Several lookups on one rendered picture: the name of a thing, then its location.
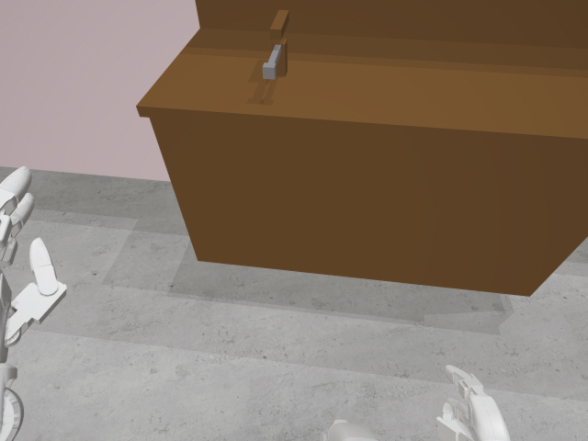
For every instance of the right robot thigh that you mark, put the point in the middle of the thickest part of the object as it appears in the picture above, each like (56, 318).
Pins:
(347, 432)

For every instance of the left robot hand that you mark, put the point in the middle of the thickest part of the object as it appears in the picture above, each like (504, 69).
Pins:
(36, 301)

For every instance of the right robot hand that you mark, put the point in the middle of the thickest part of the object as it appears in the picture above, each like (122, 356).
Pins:
(480, 421)

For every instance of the counter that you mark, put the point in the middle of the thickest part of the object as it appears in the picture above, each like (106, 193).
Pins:
(431, 142)

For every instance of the left robot forearm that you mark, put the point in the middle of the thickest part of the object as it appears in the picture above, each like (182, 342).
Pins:
(11, 406)

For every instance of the tap lever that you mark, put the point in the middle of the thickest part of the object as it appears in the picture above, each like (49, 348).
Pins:
(269, 68)

